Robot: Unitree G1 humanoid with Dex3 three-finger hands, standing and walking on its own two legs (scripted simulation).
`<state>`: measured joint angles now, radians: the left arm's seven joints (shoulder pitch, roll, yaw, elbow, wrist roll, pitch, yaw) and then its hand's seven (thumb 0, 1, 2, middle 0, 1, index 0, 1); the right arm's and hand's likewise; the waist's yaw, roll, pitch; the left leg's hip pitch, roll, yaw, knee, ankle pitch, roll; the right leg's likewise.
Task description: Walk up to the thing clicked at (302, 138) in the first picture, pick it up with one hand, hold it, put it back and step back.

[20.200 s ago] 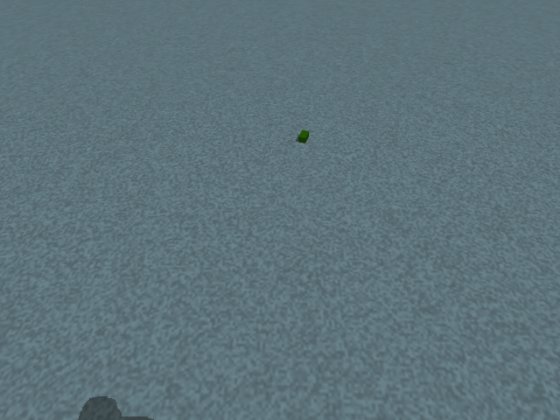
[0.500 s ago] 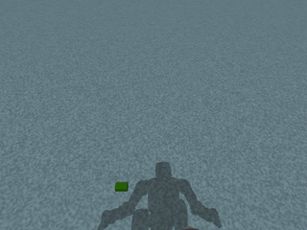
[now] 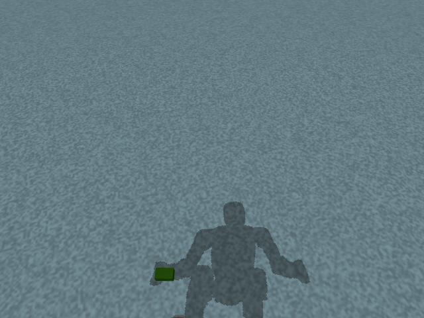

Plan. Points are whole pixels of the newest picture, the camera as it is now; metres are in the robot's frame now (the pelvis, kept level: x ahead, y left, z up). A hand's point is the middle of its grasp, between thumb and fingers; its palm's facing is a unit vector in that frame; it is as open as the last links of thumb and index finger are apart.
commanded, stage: walk up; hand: left
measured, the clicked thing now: (164, 274) +0.42 +0.23 -0.73
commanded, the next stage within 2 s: stand in 1.74 s
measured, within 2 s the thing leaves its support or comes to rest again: neither
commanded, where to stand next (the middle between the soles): +0.03 -0.01 m, yaw +0 degrees
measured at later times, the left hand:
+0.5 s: hand out of the picture +0.03 +0.25 -0.13, palm faces -0.03 -0.90 -0.43, open 7.4 cm
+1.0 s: hand out of the picture +0.03 +0.25 -0.13, palm faces +0.02 -0.94 -0.33, open 7.4 cm
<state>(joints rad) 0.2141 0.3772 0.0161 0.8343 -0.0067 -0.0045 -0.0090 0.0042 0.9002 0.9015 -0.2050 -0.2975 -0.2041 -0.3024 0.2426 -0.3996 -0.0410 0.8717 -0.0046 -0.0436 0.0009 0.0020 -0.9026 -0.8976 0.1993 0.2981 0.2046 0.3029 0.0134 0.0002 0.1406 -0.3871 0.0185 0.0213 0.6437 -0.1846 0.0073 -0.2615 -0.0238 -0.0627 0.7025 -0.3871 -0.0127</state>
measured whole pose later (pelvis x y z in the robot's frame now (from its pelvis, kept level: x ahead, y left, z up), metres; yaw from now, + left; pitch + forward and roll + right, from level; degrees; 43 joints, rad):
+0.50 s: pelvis -0.03 -0.02 +0.01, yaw -1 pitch -2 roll +1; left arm 0.22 0.37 0.03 0.96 0.03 -0.02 0.01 0.01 0.90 0.90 -0.21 -0.30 -0.20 -0.30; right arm 0.12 -0.40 -0.03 0.92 0.01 0.03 0.01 0.00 -0.90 -0.90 0.20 0.30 0.21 0.30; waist 0.02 0.04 0.11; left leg -0.37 -0.01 -0.05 0.80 -0.43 0.03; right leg -0.24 -0.03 0.01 0.66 -0.39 0.00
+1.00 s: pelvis -0.05 -0.01 +0.02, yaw +1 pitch -3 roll -1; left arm 0.13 0.36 0.02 1.08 0.01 -0.02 -0.01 0.01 0.90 0.90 -0.20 -0.30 -0.20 -0.30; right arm 0.15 -0.35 0.01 1.09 -0.01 -0.01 0.03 0.00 -0.90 -0.90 0.20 0.30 0.21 0.30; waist 0.01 -0.01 0.03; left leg -0.20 0.01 -0.05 0.47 -0.21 -0.01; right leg -0.16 -0.03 -0.02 0.44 -0.22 0.02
